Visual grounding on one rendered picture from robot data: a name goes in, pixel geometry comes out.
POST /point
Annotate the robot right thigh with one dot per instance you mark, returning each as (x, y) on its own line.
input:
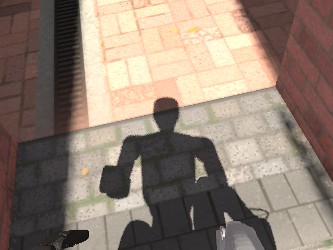
(237, 236)

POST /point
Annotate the left robot hand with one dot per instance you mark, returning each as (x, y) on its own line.
(62, 239)

